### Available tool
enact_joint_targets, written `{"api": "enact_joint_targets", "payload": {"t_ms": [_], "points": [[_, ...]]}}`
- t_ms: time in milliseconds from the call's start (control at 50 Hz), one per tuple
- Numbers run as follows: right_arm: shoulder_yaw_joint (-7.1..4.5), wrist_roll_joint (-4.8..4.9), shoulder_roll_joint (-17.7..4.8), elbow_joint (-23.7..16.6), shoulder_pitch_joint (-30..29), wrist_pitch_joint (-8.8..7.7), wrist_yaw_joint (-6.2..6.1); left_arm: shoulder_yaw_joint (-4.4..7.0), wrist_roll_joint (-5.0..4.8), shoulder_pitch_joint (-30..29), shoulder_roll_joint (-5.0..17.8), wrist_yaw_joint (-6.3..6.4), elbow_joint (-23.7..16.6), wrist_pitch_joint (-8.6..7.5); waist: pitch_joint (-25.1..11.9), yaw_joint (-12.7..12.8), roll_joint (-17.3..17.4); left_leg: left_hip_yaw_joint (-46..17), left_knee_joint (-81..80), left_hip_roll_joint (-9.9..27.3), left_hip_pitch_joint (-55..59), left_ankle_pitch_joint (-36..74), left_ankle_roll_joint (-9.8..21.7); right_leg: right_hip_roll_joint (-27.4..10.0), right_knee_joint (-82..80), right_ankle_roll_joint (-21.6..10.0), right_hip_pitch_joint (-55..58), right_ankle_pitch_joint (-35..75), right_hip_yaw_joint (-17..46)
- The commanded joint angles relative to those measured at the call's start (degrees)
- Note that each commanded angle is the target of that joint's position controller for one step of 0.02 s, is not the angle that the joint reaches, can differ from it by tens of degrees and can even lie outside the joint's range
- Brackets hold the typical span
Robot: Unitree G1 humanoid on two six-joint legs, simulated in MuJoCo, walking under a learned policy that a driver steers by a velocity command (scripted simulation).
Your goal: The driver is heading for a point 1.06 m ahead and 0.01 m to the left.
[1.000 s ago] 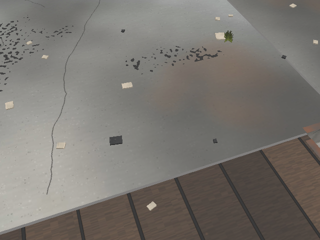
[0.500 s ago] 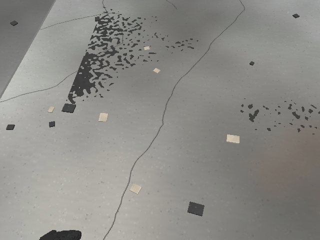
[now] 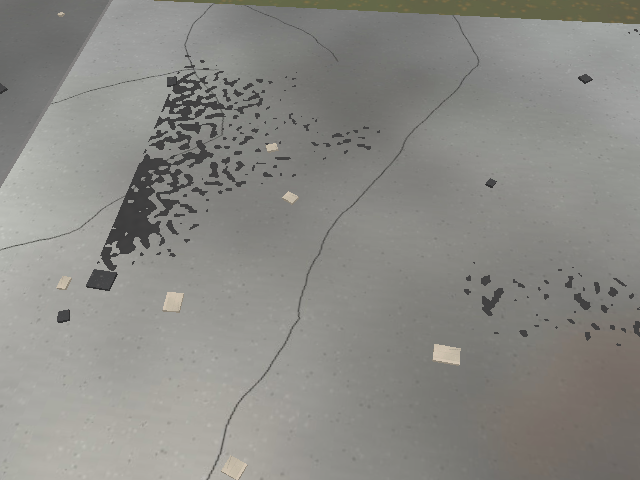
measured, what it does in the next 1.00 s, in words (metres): steps on the spot: left foot, then right foot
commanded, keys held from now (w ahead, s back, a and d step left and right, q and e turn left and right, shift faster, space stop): e+shift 0.06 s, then shift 0.36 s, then q+shift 0.40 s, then shift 0.18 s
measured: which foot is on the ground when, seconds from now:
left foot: up 0.00-0.10, down 0.12-0.54, up 0.56-0.84, down 0.86-1.00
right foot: down 0.00-0.16, up 0.18-0.48, down 0.50-0.86, up 0.88-1.00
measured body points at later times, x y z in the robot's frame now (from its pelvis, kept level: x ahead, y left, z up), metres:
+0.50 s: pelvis +0.02 +0.02 +0.00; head +0.04 +0.03 +0.45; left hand +0.24 +0.23 -0.10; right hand +0.08 -0.26 -0.10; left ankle +0.05 +0.13 -0.73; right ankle -0.03 -0.12 -0.73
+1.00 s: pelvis +0.01 +0.06 +0.00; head +0.04 +0.10 +0.45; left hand +0.13 +0.36 -0.12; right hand +0.19 -0.20 -0.07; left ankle +0.02 +0.14 -0.73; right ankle -0.02 -0.10 -0.64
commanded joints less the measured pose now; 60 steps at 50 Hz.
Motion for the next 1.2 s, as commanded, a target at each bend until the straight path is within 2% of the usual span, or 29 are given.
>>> {"api": "enact_joint_targets", "payload": {"t_ms": [20, 120, 140, 160, 180, 200, 240, 380, 440, 480, 500, 520, 540, 580, 620, 660, 740, 820, 840, 860, 880, 900, 920, 940, 980, 1060, 1120, 1160, 1200], "points": [[-1.34, 0.66, -3.18, -2.04, 2.22, -1.27, 0.07, 3.69, -0.19, -3.17, 9.86, 1.06, -5.45, 0.66, -9.67, -2.24, -10.48, 0.70, -12.33, -1.34, 3.87, 2.51, -0.13, -9.00, -10.37, -7.75, 9.35, -12.39, 17.56], [-2.77, 0.62, -6.28, 1.16, 7.27, -2.94, 0.81, 4.22, -1.11, -2.85, 9.53, 1.58, -5.46, 1.38, -11.48, -3.35, -11.51, 0.89, -30.34, 2.13, 15.59, 12.71, 2.84, -8.00, -8.23, -5.45, 8.06, -17.69, 19.24], [-3.35, -0.07, -8.09, 1.19, 8.10, -2.87, 0.65, 3.59, -0.91, -1.28, 7.75, 1.55, -5.06, 1.45, -12.17, -2.99, -7.94, -3.17, -33.33, 8.16, 20.84, 12.32, 5.18, -5.45, -3.41, -3.60, 3.79, -22.92, 16.37], [-4.11, -2.23, -12.39, 0.91, 7.66, -2.66, 0.78, 3.11, -0.89, -4.18, 6.30, 1.38, -6.99, 1.17, -7.91, -2.62, 8.78, -17.52, -38.43, 18.71, 20.53, 9.19, 12.02, 2.16, 9.08, -1.13, -7.59, -27.99, 5.02], [-3.87, -3.83, -11.58, -0.78, 4.11, -3.13, 0.76, 3.88, -0.22, -2.22, 8.82, 0.97, -6.76, 0.05, -6.69, -1.44, 15.80, -27.44, -40.44, 26.20, 16.65, 16.16, 17.72, 3.70, 24.48, 1.46, -10.05, -30.78, 2.31], [-3.05, -3.08, -8.89, -2.26, 0.31, -3.47, 0.22, 4.64, 0.27, 0.02, 11.22, 0.59, -4.73, -0.29, -6.13, 0.38, 10.97, -23.49, -38.71, 25.94, 15.00, 20.51, 17.71, 1.56, 33.51, 2.62, -9.54, -27.63, 2.58], [-2.14, -0.62, -6.35, -2.52, -1.50, -3.54, -0.32, 4.08, 0.32, 1.85, 9.30, 0.81, -1.65, 0.45, -5.11, 0.62, 4.47, -14.44, -35.60, 20.03, 15.60, 23.80, 13.96, 1.24, 39.94, 4.13, -9.23, -22.25, 1.51], [-1.45, -0.35, -7.04, 0.26, 4.92, -2.32, -0.63, 0.48, -0.04, -5.52, 3.11, 0.52, -3.80, 0.43, -5.77, -3.46, 10.50, -6.43, -32.61, 16.35, 21.35, 36.68, 14.61, -4.16, 22.10, 7.25, -2.31, -20.82, -5.98], [-1.55, 0.05, -8.08, 1.47, 7.76, -1.68, -0.33, 0.44, -0.46, -5.81, 3.21, 0.24, -2.90, 0.28, -5.53, -4.64, 12.22, -8.19, -31.82, 16.36, 19.02, 37.76, 14.79, -4.24, 7.11, 6.73, 7.04, -18.54, -8.77], [-1.91, 1.78, -9.38, 1.99, 8.39, -1.82, 0.02, 1.04, 0.02, -3.58, 4.33, 0.46, -1.30, 0.04, -2.88, -2.62, 11.15, -10.31, -30.80, 14.80, 15.89, 38.60, 12.74, -2.61, -7.81, 4.35, 14.08, -5.46, -9.62], [-2.44, 2.02, -10.80, 1.83, 9.23, -2.35, 0.16, 1.90, 0.16, -2.13, 7.51, 0.97, -1.38, -0.02, -4.26, -2.62, 9.54, -11.46, -30.15, 14.46, 12.77, 35.52, 10.66, -5.14, -7.25, 2.44, 19.25, -1.52, -7.37], [-2.18, 1.06, -9.54, 0.54, 8.53, -3.29, 0.66, 2.79, 0.88, 0.34, 11.07, 1.72, -1.65, 0.27, -8.04, -2.47, 3.34, -9.44, -25.87, 11.97, 6.94, 28.20, 8.09, -11.66, -1.48, -0.10, 27.07, 12.43, -4.03], [-1.77, 1.64, -7.15, -0.53, 7.49, -4.15, 1.14, 3.80, 1.48, 0.76, 13.60, 1.79, -0.27, 0.99, -9.02, -2.71, -8.61, -1.52, -21.00, 6.30, -0.13, 15.56, 4.78, -16.91, 0.41, -5.27, 28.27, 18.14, -1.37], [-2.69, 2.22, -9.00, -1.46, 3.40, -3.73, 1.16, 3.12, 2.33, -0.09, 9.33, 1.60, -1.05, 1.03, -7.53, 0.86, -13.52, 4.43, -3.53, 4.64, -7.29, -7.52, 0.91, -26.13, -5.28, -12.89, 25.85, 19.07, 6.64], [-3.73, 1.84, -8.51, -0.65, 6.12, -1.23, 0.50, 2.13, 1.68, -4.74, 6.68, 1.84, -2.32, -0.07, -5.22, -1.59, -9.40, 2.99, 11.00, 7.40, -10.04, -9.15, -1.47, -26.48, -6.03, -13.06, 22.02, 21.24, 2.87], [-3.28, 1.47, -6.41, -0.86, 7.25, 0.61, 0.15, 2.37, 0.82, -8.90, 6.62, 1.71, -2.32, -0.91, -3.14, -3.32, -8.56, 4.14, 8.82, 9.20, -9.19, -2.56, -2.59, -23.05, -6.56, -10.17, 18.84, 17.57, -3.62], [-2.51, 1.57, -5.05, -4.73, 4.53, 1.09, 1.97, 3.30, 0.69, -9.37, 8.25, 1.58, -1.44, -0.74, -4.92, -1.84, -9.79, 8.01, -3.87, 10.65, -1.92, 4.05, -1.69, -21.99, -5.54, -9.01, 17.19, 14.38, -10.86], [-3.90, 1.65, -7.35, -5.90, 8.41, 1.70, 3.34, 4.04, -1.02, -8.84, 10.11, 0.48, -0.46, -1.15, -6.49, -3.47, -8.32, 12.54, -16.63, 8.12, 7.07, 9.66, 2.13, -24.14, 0.63, -6.44, 16.32, 10.31, -13.67], [-4.54, 1.37, -8.09, -5.23, 10.74, 1.72, 2.80, 3.74, -1.31, -7.00, 8.82, 0.11, 0.49, -1.39, -6.77, -4.14, -5.65, 12.02, -21.88, 6.12, 13.20, 13.71, 3.87, -22.21, 5.75, -3.96, 12.67, 5.70, -15.62], [-6.06, 1.02, -12.36, -4.98, 13.96, 1.38, 1.78, 3.19, -0.38, -3.63, 6.69, -0.52, 1.51, -1.59, -7.39, -4.65, 5.13, 3.69, -27.95, 9.15, 23.02, 31.28, 7.18, -17.16, 18.13, 0.54, 4.00, -4.90, -20.00], [-7.13, -0.05, -20.06, -7.19, 14.42, 0.56, 0.83, 1.41, 2.60, -6.05, 2.99, -0.73, -2.25, -1.56, -8.45, -3.58, 23.76, -21.75, -29.89, 26.30, 30.71, 54.43, 18.50, -7.79, 37.78, 6.16, -14.04, -37.08, -19.68], [-5.95, -2.12, -16.86, -7.58, 16.04, -1.08, 1.64, 2.04, 1.46, -11.51, 5.74, -0.19, -2.69, -1.64, -15.41, -8.55, 15.34, -25.74, -33.05, 29.99, 28.54, 48.12, 24.92, -6.12, 46.97, 5.40, -15.27, -38.49, -8.61], [-5.04, -2.18, -15.22, -7.16, 14.05, -2.23, 1.75, 2.38, -0.06, -13.04, 7.29, 0.18, -2.43, -1.33, -12.52, -7.52, 9.97, -20.44, -34.04, 27.70, 25.47, 39.85, 22.60, -7.35, 48.65, 3.86, -15.42, -34.09, -7.30], [-4.47, -1.01, -13.28, -6.84, 10.99, -2.62, 1.26, 2.48, -0.10, -12.22, 7.04, 0.74, -1.45, -0.93, -9.86, -5.70, 6.53, -16.22, -33.94, 24.70, 22.95, 32.36, 18.92, -8.67, 46.66, 2.98, -15.46, -29.02, -7.24], [-2.92, 0.23, -10.33, -7.30, 5.63, -2.21, 0.33, 2.77, 0.55, -9.40, 7.46, 1.31, 0.41, -0.06, -7.88, -2.89, 6.42, -10.46, -34.64, 20.65, 16.99, 29.30, 15.15, -9.15, 44.16, 3.22, -10.45, -21.23, -7.67], [0.07, -1.54, -3.16, -6.28, 2.51, -3.05, -0.35, 1.58, -0.11, -3.12, 4.10, 0.54, 4.65, 0.64, -8.93, -0.99, 5.81, -1.12, -36.71, 17.27, 15.30, 25.48, 13.38, -9.67, 34.60, 4.79, -1.96, -13.04, -8.09], [-0.83, -2.48, -5.97, -4.54, 2.76, -3.00, -0.59, 0.98, -0.30, -6.54, 4.53, 0.11, 3.42, 0.87, -4.63, -3.59, 8.34, 0.34, -38.67, 18.06, 13.89, 16.55, 13.74, -9.90, 23.92, 5.35, 1.34, -14.40, -8.70], [-2.30, -2.16, -9.99, -3.75, 3.94, -2.13, -0.88, 1.69, -0.79, -7.68, 7.72, 0.00, 1.92, 0.91, -2.26, -5.05, 8.24, -2.46, -39.45, 21.30, 15.78, 14.04, 15.99, -9.63, 24.52, 5.40, -2.29, -18.31, -9.89], [-2.63, -1.52, -9.99, -3.25, 4.39, -1.54, -1.11, 1.86, -1.03, -7.34, 7.96, -0.10, 1.31, 0.98, -1.32, -5.48, 6.19, -4.58, -39.49, 24.35, 18.84, 14.91, 17.59, -10.78, 26.56, 5.46, -6.62, -20.77, -9.37]]}}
